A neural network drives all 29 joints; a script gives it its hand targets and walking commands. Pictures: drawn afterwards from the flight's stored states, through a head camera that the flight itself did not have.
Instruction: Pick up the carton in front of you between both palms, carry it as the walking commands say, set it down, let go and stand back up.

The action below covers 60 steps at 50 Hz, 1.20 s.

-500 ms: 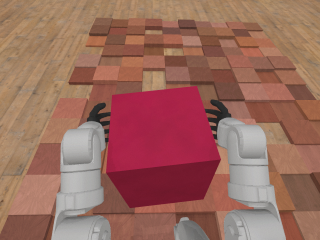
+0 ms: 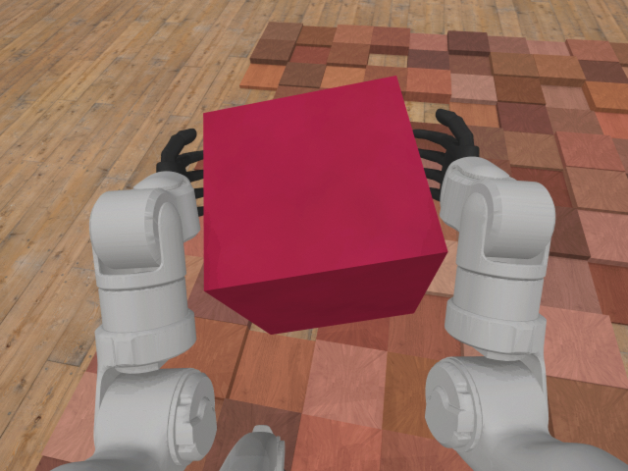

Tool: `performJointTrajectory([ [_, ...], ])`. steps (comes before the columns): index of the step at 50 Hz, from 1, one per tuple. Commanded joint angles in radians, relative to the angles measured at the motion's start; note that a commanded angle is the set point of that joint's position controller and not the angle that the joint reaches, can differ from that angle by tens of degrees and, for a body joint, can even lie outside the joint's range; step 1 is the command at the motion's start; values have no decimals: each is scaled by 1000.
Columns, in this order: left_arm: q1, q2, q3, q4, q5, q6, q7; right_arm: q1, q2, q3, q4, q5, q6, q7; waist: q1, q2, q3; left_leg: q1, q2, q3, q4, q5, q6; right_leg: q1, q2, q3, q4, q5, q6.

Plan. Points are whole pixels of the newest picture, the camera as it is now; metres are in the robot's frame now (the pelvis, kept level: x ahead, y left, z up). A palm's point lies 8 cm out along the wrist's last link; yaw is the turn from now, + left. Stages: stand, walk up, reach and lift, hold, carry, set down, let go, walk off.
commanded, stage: carry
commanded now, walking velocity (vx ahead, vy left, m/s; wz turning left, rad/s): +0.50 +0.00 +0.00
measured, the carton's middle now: (323, 226) +0.40 +0.02 +0.09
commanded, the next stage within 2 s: none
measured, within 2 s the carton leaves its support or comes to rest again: neither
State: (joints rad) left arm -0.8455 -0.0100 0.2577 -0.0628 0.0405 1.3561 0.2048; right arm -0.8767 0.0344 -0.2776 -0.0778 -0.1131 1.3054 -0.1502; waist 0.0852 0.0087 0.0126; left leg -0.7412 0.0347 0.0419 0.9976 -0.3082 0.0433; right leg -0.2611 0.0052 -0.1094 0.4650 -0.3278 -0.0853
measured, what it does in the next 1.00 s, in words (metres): walks ahead: left foot, then right foot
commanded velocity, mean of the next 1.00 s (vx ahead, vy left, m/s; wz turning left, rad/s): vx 0.50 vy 0.00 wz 0.00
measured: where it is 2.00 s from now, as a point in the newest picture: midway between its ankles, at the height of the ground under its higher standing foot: (361, 206)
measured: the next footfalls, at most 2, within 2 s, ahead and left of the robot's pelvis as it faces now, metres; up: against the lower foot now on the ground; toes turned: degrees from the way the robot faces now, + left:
left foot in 0.10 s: +0.24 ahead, +0.11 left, +0.02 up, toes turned +2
right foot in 0.54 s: +0.48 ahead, -0.10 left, -0.01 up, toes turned -4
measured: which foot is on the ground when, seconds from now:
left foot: up 0.00-0.08, down 0.10-0.54, up 0.56-1.00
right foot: down 0.00-0.14, up 0.16-0.52, down 0.54-1.00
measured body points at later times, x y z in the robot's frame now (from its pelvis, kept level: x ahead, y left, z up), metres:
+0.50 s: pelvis +0.31 -0.02 +0.00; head +0.34 -0.02 +0.45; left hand +0.71 +0.11 +0.13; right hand +0.69 -0.19 +0.13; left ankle +0.20 +0.11 -0.72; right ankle +0.43 -0.11 -0.72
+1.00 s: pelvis +0.59 -0.05 -0.01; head +0.62 -0.07 +0.43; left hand +0.94 +0.10 +0.08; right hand +0.95 -0.20 +0.08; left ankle +0.71 +0.06 -0.72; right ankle +0.44 -0.10 -0.75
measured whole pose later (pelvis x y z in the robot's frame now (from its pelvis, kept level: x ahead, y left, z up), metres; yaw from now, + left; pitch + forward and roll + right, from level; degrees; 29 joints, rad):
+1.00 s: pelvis +0.59 -0.05 -0.01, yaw -1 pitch +6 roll +2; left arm -0.56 -0.07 0.20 0.07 0.08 1.16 0.18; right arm -0.56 0.07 -0.18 0.02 -0.11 1.14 -0.15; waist 0.05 0.02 -0.06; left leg -0.63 0.02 0.11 0.65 -0.06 0.01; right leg -0.05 0.06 -0.06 0.34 -0.40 -0.10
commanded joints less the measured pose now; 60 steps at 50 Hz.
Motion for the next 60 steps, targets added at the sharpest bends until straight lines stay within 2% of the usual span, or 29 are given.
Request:
performJointTrajectory([
  [1,-758,-927,-606,-22,-468,9,-330,-496,916,577,199,339,56,193,2,-148,-446,-37,-38,84,-174,56,8,464,-209,182,-12,767,-121],
  [3,-784,-964,-592,20,-475,5,-338,-521,959,580,226,368,57,216,-14,-179,-401,124,-78,143,-372,121,16,370,-166,111,-10,825,-78],
  [5,-792,-994,-559,110,-455,5,-346,-597,978,579,235,385,51,221,-104,-182,-447,408,-113,187,-457,185,49,275,-160,24,160,979,-22],
  [6,-820,-1000,-548,95,-454,2,-343,-582,996,562,247,395,51,228,-155,-123,-528,635,-51,68,-491,226,86,136,-114,-8,339,803,22],
  [7,-821,-1008,-534,114,-451,6,-344,-608,998,555,240,404,49,232,-175,95,-596,861,166,-303,-487,247,170,-103,-30,16,581,437,46],
  [8,-849,-1040,-532,130,-469,8,-342,-624,1007,544,235,436,34,238,-179,299,-598,1048,299,-656,-586,454,313,-409,125,69,783,-169,57],
  [9,-861,-1034,-532,122,-447,4,-334,-663,1036,565,190,455,26,243,-168,249,-592,1064,293,-632,-547,501,316,-473,58,175,904,-226,30],
  [11,-878,-1035,-510,102,-420,-16,-314,-758,1116,581,166,518,26,257,-160,94,-521,970,240,-459,-552,495,231,-528,-6,179,816,-110,21],
  [14,-869,-1038,-502,69,-398,-30,-280,-837,1139,599,89,579,21,267,-139,105,-540,919,204,-329,-580,504,175,-498,-30,142,669,-42,39],
  [17,-782,-1049,-485,115,-335,-34,-244,-744,1129,582,136,562,17,271,-155,113,-538,933,165,-220,-566,579,179,-461,-20,104,419,-15,68],
  [23,-676,-1088,-484,255,-278,-74,-290,-563,1179,573,325,489,-32,313,-161,125,-469,841,96,-51,-489,561,82,-203,14,17,-65,418,93],
  [25,-679,-1125,-505,250,-318,-90,-317,-622,1182,591,269,490,-57,308,-118,98,-497,707,75,36,-345,534,40,63,3,-33,-116,503,81],
  [26,-678,-1138,-515,263,-315,-99,-321,-616,1174,597,284,474,-65,299,-90,38,-522,575,38,64,-230,401,8,229,-24,-1,-97,437,67],
  [28,-623,-1112,-488,299,-342,-111,-333,-581,1197,618,312,475,-71,288,-75,-250,-569,145,-73,6,82,-268,-66,565,-372,529,-41,582,-1],
  [29,-579,-1109,-476,317,-320,-120,-337,-547,1197,602,325,464,-76,284,-68,-267,-581,36,-80,-17,205,-284,-50,602,-411,612,-65,343,-112],
  [30,-578,-1137,-498,287,-327,-135,-339,-511,1216,585,317,464,-84,288,-70,-218,-584,-33,-27,-40,206,-224,-37,616,-399,628,-89,228,-137],
  [32,-588,-1174,-518,243,-355,-167,-356,-537,1251,628,274,486,-114,286,-74,-102,-522,27,6,-53,97,-73,-49,480,-303,440,-127,476,-48],
  [35,-614,-1226,-564,169,-382,-204,-357,-562,1260,680,170,497,-160,267,-68,-126,-531,94,32,-30,27,2,-65,442,-272,297,-150,575,-62],
  [40,-529,-1200,-659,71,-424,-238,-354,-401,1245,727,136,464,-190,233,-44,-124,-536,1,16,11,-95,92,-88,566,-230,230,-140,722,-69],
  [48,-376,-1112,-722,25,-411,-217,-351,-264,1139,782,101,415,-166,238,0,-153,-410,-48,-33,89,-347,255,-30,618,-192,198,-40,924,-86],
  [50,-381,-1110,-732,21,-434,-208,-354,-263,1097,779,81,410,-155,241,-6,-141,-387,-9,-54,117,-430,284,-2,622,-178,166,-8,1006,-63],
  [52,-390,-1089,-736,3,-440,-198,-355,-266,1075,757,73,406,-139,247,-70,-145,-420,301,-93,162,-543,257,36,451,-172,111,86,1114,-32],
  [53,-410,-1082,-731,4,-441,-189,-356,-267,1066,752,74,406,-137,248,-123,-130,-462,537,-91,171,-605,318,42,342,-126,52,219,1036,9],
  [54,-427,-1084,-734,-18,-441,-181,-354,-224,1065,740,98,408,-134,252,-156,-30,-562,909,21,28,-563,355,86,62,-113,41,426,779,47],
  [55,-463,-1094,-740,-46,-443,-171,-352,-204,1062,737,108,410,-140,259,-145,239,-655,1217,287,-336,-508,553,202,-268,-15,52,681,80,91],
  [56,-471,-1081,-745,-69,-446,-160,-355,-181,1063,742,97,416,-143,261,-170,328,-648,1321,340,-507,-556,630,301,-507,93,78,955,-218,110],
  [58,-503,-1115,-745,-80,-448,-161,-351,-291,1102,771,-20,447,-139,262,-183,46,-558,1161,305,-421,-567,540,266,-596,-10,176,932,-164,72],
  [59,-507,-1119,-740,-84,-452,-162,-343,-346,1115,791,-46,482,-132,263,-169,-25,-531,1075,300,-373,-605,418,212,-571,-48,165,873,-111,65],
  [60,-470,-1095,-732,-68,-415,-162,-326,-403,1138,805,-56,514,-127,271,-149,-12,-529,995,269,-310,-627,312,165,-517,-67,157,783,-68,57],
])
